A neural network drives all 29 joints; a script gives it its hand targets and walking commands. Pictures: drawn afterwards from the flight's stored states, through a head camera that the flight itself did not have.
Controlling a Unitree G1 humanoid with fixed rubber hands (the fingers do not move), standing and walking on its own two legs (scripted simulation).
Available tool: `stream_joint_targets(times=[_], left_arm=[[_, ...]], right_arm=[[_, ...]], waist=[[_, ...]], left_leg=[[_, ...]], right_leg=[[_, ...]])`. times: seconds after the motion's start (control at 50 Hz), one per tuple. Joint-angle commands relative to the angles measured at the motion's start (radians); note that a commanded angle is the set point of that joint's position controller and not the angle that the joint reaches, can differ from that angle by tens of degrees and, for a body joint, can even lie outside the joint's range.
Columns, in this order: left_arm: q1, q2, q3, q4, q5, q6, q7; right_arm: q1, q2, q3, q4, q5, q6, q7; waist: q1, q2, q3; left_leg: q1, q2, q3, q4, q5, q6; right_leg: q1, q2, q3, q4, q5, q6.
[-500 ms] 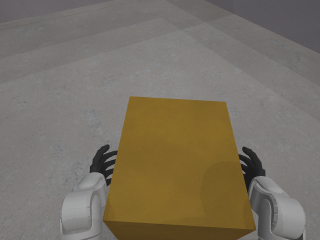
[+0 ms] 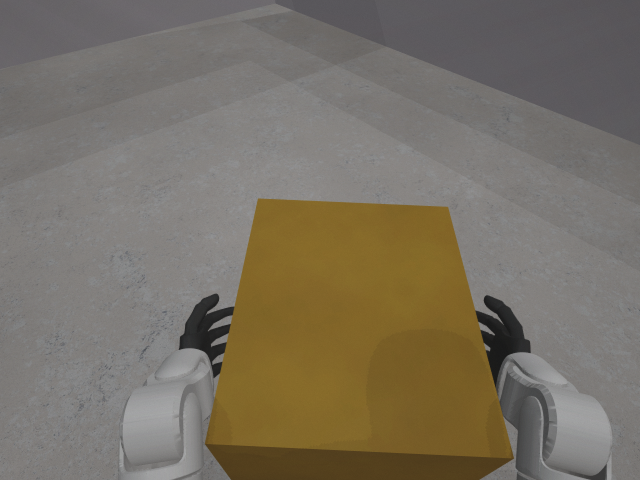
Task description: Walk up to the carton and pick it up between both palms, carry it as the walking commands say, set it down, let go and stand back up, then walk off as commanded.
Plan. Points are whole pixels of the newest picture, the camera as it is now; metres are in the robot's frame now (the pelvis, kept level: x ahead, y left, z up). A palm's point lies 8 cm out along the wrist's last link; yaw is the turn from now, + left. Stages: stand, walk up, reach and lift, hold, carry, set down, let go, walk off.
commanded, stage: carry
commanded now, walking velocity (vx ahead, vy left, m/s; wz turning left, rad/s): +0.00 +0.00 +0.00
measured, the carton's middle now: (346, 352) +0.29 +0.00 +0.00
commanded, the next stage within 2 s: none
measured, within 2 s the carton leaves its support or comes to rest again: neither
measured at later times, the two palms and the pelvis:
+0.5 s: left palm (198, 387) +0.21 +0.16 +0.07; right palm (533, 397) +0.20 -0.18 +0.09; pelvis -0.03 -0.01 +0.00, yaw -1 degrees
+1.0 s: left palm (194, 388) +0.21 +0.17 +0.07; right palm (529, 396) +0.20 -0.18 +0.09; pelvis -0.03 +0.00 +0.00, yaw -1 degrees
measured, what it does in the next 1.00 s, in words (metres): stands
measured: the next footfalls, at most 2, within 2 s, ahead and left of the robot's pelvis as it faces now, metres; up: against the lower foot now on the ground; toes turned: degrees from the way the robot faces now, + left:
none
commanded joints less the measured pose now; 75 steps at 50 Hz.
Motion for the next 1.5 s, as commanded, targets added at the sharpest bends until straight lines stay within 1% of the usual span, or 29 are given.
stream_joint_targets(times=[0.0,0.02,0.04,0.06,0.08,0.1,0.12,0.2,0.24,0.28,0.32,0.4,0.44,0.48,0.52,0.54,0.62,0.74,0.88,0.94,0.98,1.0,1.08,1.1,1.2,1.24,1.34,1.4,1.48], left_arm=[[-0.520,-0.769,-0.803,-0.173,-0.361,-0.022,-0.220],[-0.509,-0.762,-0.805,-0.181,-0.358,-0.022,-0.219],[-0.520,-0.767,-0.817,-0.185,-0.362,-0.021,-0.221],[-0.563,-0.769,-0.824,-0.193,-0.371,-0.018,-0.225],[-0.579,-0.755,-0.824,-0.195,-0.370,-0.016,-0.226],[-0.598,-0.755,-0.830,-0.192,-0.379,-0.015,-0.224],[-0.586,-0.751,-0.836,-0.180,-0.376,-0.009,-0.221],[-0.586,-0.758,-0.842,-0.185,-0.384,-0.002,-0.219],[-0.556,-0.743,-0.822,-0.167,-0.378,-0.001,-0.219],[-0.566,-0.732,-0.815,-0.148,-0.374,0.000,-0.223],[-0.583,-0.732,-0.814,-0.157,-0.372,0.000,-0.224],[-0.560,-0.729,-0.804,-0.136,-0.360,0.004,-0.226],[-0.579,-0.736,-0.812,-0.144,-0.368,0.003,-0.225],[-0.579,-0.727,-0.806,-0.139,-0.366,0.007,-0.225],[-0.582,-0.723,-0.810,-0.136,-0.370,0.005,-0.227],[-0.584,-0.729,-0.810,-0.122,-0.370,0.008,-0.227],[-0.622,-0.730,-0.825,-0.167,-0.375,0.000,-0.221],[-0.588,-0.713,-0.809,-0.139,-0.364,0.007,-0.222],[-0.595,-0.727,-0.821,-0.145,-0.372,0.004,-0.219],[-0.602,-0.720,-0.820,-0.163,-0.368,0.003,-0.216],[-0.590,-0.719,-0.816,-0.157,-0.371,0.002,-0.219],[-0.598,-0.716,-0.815,-0.156,-0.369,0.004,-0.218],[-0.625,-0.721,-0.824,-0.174,-0.379,0.001,-0.219],[-0.618,-0.723,-0.828,-0.174,-0.375,0.003,-0.215],[-0.596,-0.716,-0.819,-0.158,-0.369,0.006,-0.218],[-0.625,-0.732,-0.824,-0.165,-0.376,0.006,-0.214],[-0.592,-0.721,-0.820,-0.172,-0.375,0.004,-0.215],[-0.614,-0.732,-0.824,-0.169,-0.379,0.009,-0.218],[-0.600,-0.716,-0.816,-0.180,-0.377,0.007,-0.216]], right_arm=[[-0.571,0.753,0.798,-0.141,0.379,-0.019,0.201],[-0.540,0.755,0.797,-0.128,0.373,-0.017,0.201],[-0.536,0.755,0.786,-0.130,0.358,-0.022,0.201],[-0.539,0.744,0.772,-0.111,0.352,-0.023,0.202],[-0.545,0.723,0.768,-0.119,0.356,-0.024,0.202],[-0.555,0.724,0.767,-0.119,0.358,-0.020,0.204],[-0.557,0.717,0.767,-0.112,0.351,-0.014,0.204],[-0.566,0.718,0.761,-0.107,0.345,-0.005,0.203],[-0.564,0.714,0.769,-0.108,0.342,-0.001,0.200],[-0.575,0.711,0.775,-0.094,0.339,0.002,0.198],[-0.591,0.727,0.781,-0.091,0.347,0.001,0.198],[-0.602,0.722,0.779,-0.093,0.345,0.002,0.198],[-0.606,0.725,0.776,-0.089,0.347,0.001,0.198],[-0.579,0.721,0.769,-0.065,0.336,0.006,0.196],[-0.586,0.712,0.771,-0.074,0.332,0.007,0.194],[-0.591,0.712,0.760,-0.066,0.330,0.007,0.193],[-0.606,0.721,0.765,-0.074,0.340,0.000,0.198],[-0.579,0.714,0.758,-0.053,0.327,0.006,0.192],[-0.600,0.716,0.760,-0.076,0.333,0.000,0.191],[-0.584,0.713,0.753,-0.064,0.332,0.001,0.193],[-0.589,0.713,0.755,-0.075,0.332,0.000,0.189],[-0.577,0.704,0.747,-0.063,0.325,0.003,0.188],[-0.610,0.718,0.757,-0.079,0.338,0.001,0.187],[-0.603,0.714,0.752,-0.076,0.335,0.002,0.190],[-0.597,0.703,0.750,-0.080,0.329,0.002,0.186],[-0.592,0.718,0.745,-0.066,0.330,0.005,0.188],[-0.592,0.713,0.752,-0.086,0.333,0.003,0.184],[-0.603,0.717,0.753,-0.087,0.335,0.004,0.184],[-0.590,0.719,0.758,-0.084,0.333,0.004,0.179]], waist=[[0.002,-0.133,-0.351],[0.000,-0.105,-0.325],[-0.009,-0.023,-0.297],[-0.008,0.167,-0.251],[-0.013,0.214,-0.201],[-0.011,0.183,-0.195],[-0.006,0.133,-0.178],[0.015,0.161,-0.209],[0.007,0.079,-0.240],[0.001,-0.021,-0.254],[-0.002,-0.035,-0.248],[-0.001,-0.030,-0.220],[0.001,0.020,-0.195],[0.002,0.051,-0.190],[0.002,0.019,-0.201],[0.002,0.053,-0.189],[0.003,0.078,-0.217],[0.002,0.030,-0.204],[0.000,0.033,-0.221],[0.000,0.076,-0.226],[0.000,0.041,-0.227],[0.001,0.073,-0.227],[-0.001,0.035,-0.221],[0.000,0.069,-0.214],[0.000,0.048,-0.211],[0.001,0.082,-0.212],[-0.002,0.034,-0.230],[0.000,0.072,-0.202],[0.001,0.038,-0.233]], left_leg=[[0.196,-0.019,-0.061,-0.314,0.161,0.005],[0.297,0.027,-0.090,-0.376,0.226,0.023],[0.388,0.107,-0.161,-0.379,0.347,0.067],[0.376,0.234,-0.290,-0.414,0.447,0.135],[0.310,0.314,-0.318,-0.452,0.465,0.190],[0.270,0.332,-0.310,-0.469,0.438,0.205],[0.257,0.314,-0.281,-0.455,0.439,0.194],[0.226,0.220,-0.173,-0.380,0.480,0.118],[0.209,0.156,-0.120,-0.293,0.434,0.073],[0.128,0.085,-0.081,-0.175,0.311,0.034],[0.129,0.060,-0.093,-0.180,0.170,0.036],[0.177,0.070,-0.113,-0.241,0.163,0.060],[0.201,0.085,-0.130,-0.284,0.174,0.067],[0.218,0.104,-0.147,-0.315,0.181,0.082],[0.221,0.108,-0.140,-0.304,0.214,0.081],[0.203,0.107,-0.148,-0.318,0.197,0.082],[0.226,0.120,-0.150,-0.311,0.295,0.085],[0.212,0.111,-0.138,-0.287,0.254,0.083],[0.212,0.101,-0.130,-0.285,0.254,0.074],[0.231,0.107,-0.135,-0.292,0.288,0.078],[0.229,0.111,-0.131,-0.290,0.281,0.079],[0.230,0.107,-0.130,-0.293,0.283,0.080],[0.217,0.104,-0.132,-0.296,0.248,0.076],[0.227,0.106,-0.132,-0.303,0.264,0.078],[0.223,0.106,-0.136,-0.305,0.278,0.077],[0.224,0.110,-0.136,-0.307,0.289,0.079],[0.230,0.096,-0.124,-0.276,0.280,0.073],[0.216,0.107,-0.141,-0.312,0.247,0.081],[0.238,0.100,-0.128,-0.282,0.299,0.075]], right_leg=[[0.236,-0.220,0.226,-0.117,0.511,-0.150],[0.135,-0.193,0.176,-0.067,0.462,-0.105],[-0.010,-0.147,0.126,-0.021,0.358,-0.054],[-0.118,-0.064,0.069,0.011,0.042,-0.022],[-0.129,-0.044,0.032,0.087,-0.077,-0.017],[-0.122,-0.056,0.018,0.158,-0.100,-0.020],[-0.120,-0.065,0.017,0.188,-0.080,-0.015],[-0.011,-0.069,0.000,-0.003,0.036,-0.017],[0.086,-0.074,0.050,-0.055,0.227,-0.037],[0.147,-0.166,0.178,-0.085,0.401,-0.092],[0.115,-0.195,0.232,-0.141,0.301,-0.117],[0.021,-0.160,0.188,-0.171,0.088,-0.090],[-0.024,-0.141,0.168,-0.162,0.054,-0.076],[-0.030,-0.126,0.144,-0.152,0.063,-0.066],[-0.020,-0.123,0.143,-0.145,0.097,-0.065],[-0.022,-0.121,0.141,-0.134,0.086,-0.065],[0.001,-0.111,0.116,-0.100,0.161,-0.066],[-0.002,-0.119,0.130,-0.120,0.153,-0.072],[0.002,-0.124,0.139,-0.117,0.157,-0.076],[-0.003,-0.117,0.123,-0.103,0.166,-0.076],[-0.003,-0.113,0.120,-0.105,0.166,-0.074],[-0.001,-0.118,0.124,-0.106,0.166,-0.077],[-0.007,-0.117,0.127,-0.115,0.128,-0.076],[-0.018,-0.114,0.123,-0.109,0.140,-0.074],[-0.010,-0.112,0.115,-0.110,0.138,-0.072],[-0.009,-0.113,0.111,-0.103,0.152,-0.074],[-0.003,-0.122,0.128,-0.115,0.180,-0.077],[-0.021,-0.114,0.122,-0.120,0.116,-0.075],[0.009,-0.120,0.126,-0.121,0.187,-0.076]])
